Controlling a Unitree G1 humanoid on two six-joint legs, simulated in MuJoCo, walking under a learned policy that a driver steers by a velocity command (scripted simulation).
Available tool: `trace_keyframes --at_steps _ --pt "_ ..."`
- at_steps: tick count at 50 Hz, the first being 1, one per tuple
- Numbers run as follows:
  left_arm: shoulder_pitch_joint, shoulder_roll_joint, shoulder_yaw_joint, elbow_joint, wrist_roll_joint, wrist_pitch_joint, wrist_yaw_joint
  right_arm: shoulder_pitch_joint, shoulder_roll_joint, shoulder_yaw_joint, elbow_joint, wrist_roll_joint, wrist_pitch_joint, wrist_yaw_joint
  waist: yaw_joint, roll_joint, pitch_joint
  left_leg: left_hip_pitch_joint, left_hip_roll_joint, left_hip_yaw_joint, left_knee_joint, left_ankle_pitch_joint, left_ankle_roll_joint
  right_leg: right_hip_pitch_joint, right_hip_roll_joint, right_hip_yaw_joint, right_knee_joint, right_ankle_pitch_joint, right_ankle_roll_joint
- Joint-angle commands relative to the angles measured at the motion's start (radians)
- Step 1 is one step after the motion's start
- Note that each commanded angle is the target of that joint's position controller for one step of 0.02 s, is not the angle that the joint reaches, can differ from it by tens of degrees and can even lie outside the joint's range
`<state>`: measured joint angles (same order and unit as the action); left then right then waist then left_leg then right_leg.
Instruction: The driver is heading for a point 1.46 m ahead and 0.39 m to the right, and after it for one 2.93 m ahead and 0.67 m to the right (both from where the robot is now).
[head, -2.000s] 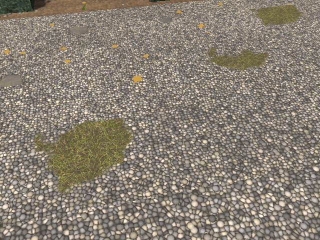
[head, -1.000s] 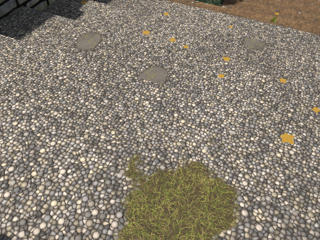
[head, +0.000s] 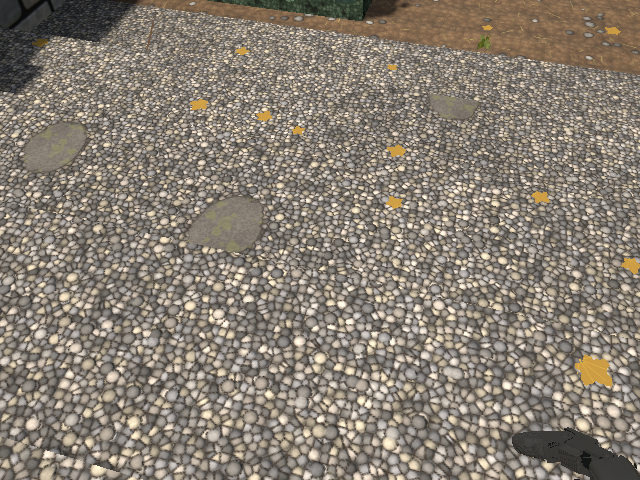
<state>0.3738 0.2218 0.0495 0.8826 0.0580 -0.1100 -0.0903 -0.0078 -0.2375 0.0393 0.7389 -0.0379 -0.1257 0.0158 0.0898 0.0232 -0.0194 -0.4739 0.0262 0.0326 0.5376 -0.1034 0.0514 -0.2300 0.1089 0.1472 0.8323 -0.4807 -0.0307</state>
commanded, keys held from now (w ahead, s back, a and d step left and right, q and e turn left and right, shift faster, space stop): e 0.28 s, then w+e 0.50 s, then w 0.22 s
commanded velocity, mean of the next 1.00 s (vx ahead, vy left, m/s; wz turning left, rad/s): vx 0.33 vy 0.00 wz -0.54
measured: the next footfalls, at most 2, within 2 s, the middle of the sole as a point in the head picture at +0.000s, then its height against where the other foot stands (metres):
right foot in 0.46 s outside the picture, level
left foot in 1.02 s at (411, 479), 0.18 m lower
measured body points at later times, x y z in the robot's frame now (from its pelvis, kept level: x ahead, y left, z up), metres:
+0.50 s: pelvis +0.14 -0.06 +0.01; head +0.17 -0.07 +0.46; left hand +0.35 +0.15 -0.09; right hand +0.16 -0.36 -0.10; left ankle +0.11 +0.11 -0.72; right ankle +0.13 -0.16 -0.73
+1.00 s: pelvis +0.39 -0.15 -0.11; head +0.39 -0.16 +0.34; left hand +0.40 +0.10 -0.24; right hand +0.47 -0.43 -0.20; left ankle +0.57 -0.11 -0.85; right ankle +0.13 -0.16 -0.72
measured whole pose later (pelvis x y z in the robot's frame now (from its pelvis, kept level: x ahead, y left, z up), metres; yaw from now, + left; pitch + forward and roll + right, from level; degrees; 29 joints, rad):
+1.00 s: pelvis +0.39 -0.15 -0.11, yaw -32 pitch +1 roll -3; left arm 0.61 0.18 -0.01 0.94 0.04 -0.08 -0.01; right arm 0.09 -0.23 0.02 0.75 -0.04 -0.06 0.04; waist 0.16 0.07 -0.03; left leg -0.39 0.08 -0.04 0.31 0.39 0.00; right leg -0.12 0.18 0.17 1.08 -0.89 -0.09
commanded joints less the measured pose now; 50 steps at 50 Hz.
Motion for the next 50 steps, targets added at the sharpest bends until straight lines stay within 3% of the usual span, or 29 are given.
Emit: trace_keyframes --at_steps 1,3,4,7,9,11,15,18,22,23,24,25,26,27,28,30,32,34,35,36,37,39,40,41,43,46,48,49,50 --pt "-0.055 0.057 0.019 -0.110 -0.019 0.000 0.039 0.361 -0.198 -0.085 0.049 0.001 0.003 -0.026 -0.175 0.038 -0.119 0.637 0.414 -0.453 -0.238 0.261 0.306 -0.547 -0.092 -0.046 0.429 -0.051 0.026" --pt "-0.001 0.053 0.023 -0.068 0.016 0.014 0.075 0.197 -0.070 -0.052 0.008 0.029 0.010 -0.043 -0.084 0.068 -0.074 0.451 0.325 -0.266 -0.322 0.298 0.244 -0.418 -0.183 -0.054 0.316 0.055 0.036" --pt "-0.027 0.033 0.016 -0.070 0.035 0.015 0.076 0.173 -0.044 -0.048 -0.005 0.018 0.007 -0.048 -0.074 0.065 -0.056 0.397 0.300 -0.191 -0.345 0.350 0.229 -0.362 -0.204 -0.082 0.288 0.040 0.051" --pt "-0.078 0.019 0.005 -0.084 0.008 0.025 0.031 0.141 -0.142 -0.101 -0.023 -0.005 -0.010 -0.060 -0.077 0.043 -0.063 0.331 0.223 -0.003 -0.391 0.350 0.210 -0.243 -0.197 -0.190 0.121 0.099 0.086" --pt "-0.133 0.047 0.004 -0.116 0.003 0.029 0.008 0.145 -0.206 -0.138 -0.025 -0.009 -0.008 -0.057 -0.087 0.047 -0.053 0.322 0.243 0.034 -0.403 0.387 0.227 -0.215 -0.198 -0.211 0.034 0.148 0.086" --pt "-0.147 0.069 0.003 -0.132 -0.003 0.034 0.007 0.145 -0.214 -0.154 -0.039 -0.022 -0.007 -0.052 -0.087 0.040 -0.044 0.379 0.302 0.012 -0.404 0.419 0.242 -0.251 -0.211 -0.172 -0.036 0.233 0.070" --pt "-0.139 0.114 0.011 -0.140 -0.004 0.037 0.009 0.130 -0.198 -0.159 -0.068 -0.032 -0.005 -0.050 -0.091 0.061 -0.034 0.449 0.339 0.048 -0.392 0.321 0.207 -0.259 -0.223 -0.147 -0.080 0.280 0.033" --pt "-0.182 0.124 0.018 -0.159 0.009 0.032 0.012 0.187 -0.194 -0.154 -0.053 -0.026 0.008 -0.050 -0.129 0.067 0.024 0.494 0.349 0.053 -0.413 -0.059 0.171 -0.267 -0.214 -0.157 -0.143 0.226 -0.002" --pt "-0.193 0.136 0.039 -0.170 -0.016 -0.015 0.012 0.184 -0.220 -0.142 -0.011 -0.007 0.045 -0.048 -0.115 0.043 0.038 0.495 0.326 0.099 -0.313 -0.236 0.120 -0.113 -0.132 -0.227 -0.399 0.325 -0.075" --pt "-0.152 0.168 0.059 -0.162 -0.023 -0.035 0.016 0.200 -0.206 -0.131 0.008 -0.015 0.050 -0.043 -0.100 0.023 0.006 0.443 0.303 0.121 -0.236 -0.219 0.100 0.014 -0.104 -0.223 -0.421 0.344 -0.103" --pt "-0.054 0.210 0.082 -0.142 -0.011 -0.051 0.031 0.211 -0.150 -0.108 0.023 -0.039 0.049 -0.040 -0.057 -0.053 -0.055 0.361 0.231 0.186 -0.050 -0.196 0.042 0.172 -0.148 -0.133 -0.423 0.421 -0.141" --pt "0.061 0.325 0.105 -0.139 -0.019 -0.065 0.052 0.131 -0.049 -0.077 -0.087 -0.045 0.031 -0.039 -0.023 -0.298 -0.147 0.020 0.031 0.204 0.248 -0.462 -0.041 0.445 -0.335 0.308 -0.496 0.434 -0.334" --pt "0.141 0.295 0.098 -0.124 0.007 -0.072 0.061 0.098 -0.073 -0.068 -0.058 -0.033 0.010 -0.006 0.056 -0.183 -0.128 -0.229 -0.001 -0.036 0.360 -0.503 -0.034 0.583 -0.395 0.470 -0.576 0.318 -0.346" --pt "0.162 0.263 0.094 -0.097 0.015 -0.075 0.061 0.040 -0.078 -0.067 -0.052 -0.017 -0.002 0.002 0.058 -0.129 -0.011 -0.360 0.018 -0.094 0.463 -0.448 -0.021 0.561 -0.375 0.389 -0.561 0.403 -0.304" --pt "0.150 0.216 0.081 -0.088 0.005 -0.061 0.057 0.062 -0.134 -0.082 -0.032 -0.014 -0.008 -0.006 0.036 -0.094 -0.011 -0.359 0.043 -0.090 0.544 -0.415 -0.027 0.531 -0.369 0.324 -0.545 0.477 -0.297" --pt "0.105 0.119 0.036 -0.107 -0.008 -0.036 0.039 0.076 -0.139 -0.085 -0.022 -0.037 -0.007 -0.017 -0.032 -0.094 0.023 -0.281 0.072 -0.087 0.541 -0.385 -0.034 0.345 -0.350 0.249 -0.529 0.513 -0.276" --pt "0.062 0.112 0.025 -0.131 -0.002 -0.021 0.037 0.052 -0.119 -0.078 -0.025 -0.039 0.006 -0.014 -0.054 -0.099 0.036 -0.211 0.063 -0.084 0.460 -0.282 -0.048 0.214 -0.326 0.227 -0.585 0.455 -0.274" --pt "0.051 0.142 0.028 -0.131 0.011 -0.011 0.031 0.025 -0.055 -0.057 -0.036 -0.042 0.020 -0.006 -0.053 -0.087 0.052 -0.130 0.033 -0.067 0.365 -0.161 -0.056 0.090 -0.276 0.182 -0.588 0.320 -0.260" --pt "0.021 0.138 0.023 -0.147 0.041 -0.006 0.040 0.078 -0.033 -0.039 -0.022 -0.064 0.019 0.016 -0.066 -0.081 0.053 -0.035 0.023 -0.062 0.426 -0.016 -0.038 -0.038 -0.240 0.124 -0.519 0.331 -0.238" --pt "0.008 0.143 0.022 -0.152 0.045 -0.004 0.038 0.095 -0.033 -0.039 -0.030 -0.067 0.016 0.029 -0.076 -0.091 0.054 0.024 0.005 -0.034 0.441 0.028 -0.034 -0.143 -0.218 0.110 -0.484 0.374 -0.243" --pt "0.122 0.098 0.004 -0.098 0.044 -0.017 0.054 0.052 -0.048 -0.038 -0.054 -0.063 0.008 0.031 -0.023 -0.070 0.077 -0.192 0.042 -0.172 0.328 0.157 -0.043 0.028 -0.243 0.200 -0.431 0.266 -0.257" --pt "0.252 0.074 -0.006 -0.031 0.032 -0.020 0.069 -0.034 -0.056 -0.034 -0.081 -0.053 0.009 0.021 0.049 -0.069 0.084 -0.421 0.058 -0.190 0.166 0.283 -0.077 0.232 -0.251 0.255 -0.305 0.239 -0.256" --pt "0.279 0.061 -0.011 -0.025 0.020 -0.015 0.072 -0.040 -0.038 -0.021 -0.073 -0.048 0.013 0.023 0.084 -0.006 0.077 -0.363 0.069 -0.165 -0.001 0.517 -0.080 0.148 -0.188 0.193 -0.207 0.169 -0.228" --pt "0.272 0.076 -0.022 -0.016 0.027 0.000 0.054 -0.042 0.012 -0.006 -0.080 -0.058 0.026 0.024 0.072 -0.047 0.079 -0.142 0.050 -0.087 -0.002 0.648 -0.065 -0.078 -0.140 0.150 -0.219 0.122 -0.224" --pt "0.216 0.094 -0.030 -0.024 0.037 0.002 0.022 0.003 -0.022 -0.012 -0.090 -0.066 0.047 0.035 0.019 -0.057 0.116 0.122 0.040 -0.034 0.091 0.623 -0.058 -0.398 -0.125 0.182 -0.211 -0.001 -0.236" --pt "0.259 0.083 -0.042 0.009 0.001 -0.022 0.038 -0.026 -0.067 -0.021 -0.094 -0.082 0.073 0.035 0.035 -0.047 0.168 0.035 0.063 -0.071 -0.036 0.440 -0.058 -0.201 -0.142 0.286 -0.094 -0.066 -0.215" --pt "0.290 0.100 -0.045 0.043 -0.024 -0.004 0.067 -0.048 -0.079 -0.024 -0.057 -0.069 0.080 0.030 0.086 -0.043 0.192 -0.052 0.090 -0.102 -0.238 0.472 -0.043 0.011 -0.144 0.336 0.020 -0.028 -0.187" --pt "0.209 0.133 -0.004 0.036 -0.039 0.051 0.129 -0.046 -0.068 -0.064 -0.049 0.082 0.043 0.018 0.087 -0.045 0.194 -0.077 0.063 -0.094 -0.377 0.473 -0.043 0.109 -0.088 0.289 0.096 0.321 -0.183" --pt "0.252 0.123 -0.009 0.052 -0.043 0.088 0.146 0.076 -0.052 -0.064 0.015 0.078 0.032 0.002 0.076 0.009 0.143 0.108 0.057 -0.052 -0.427 0.541 -0.037 0.071 -0.073 0.231 0.254 0.462 -0.181"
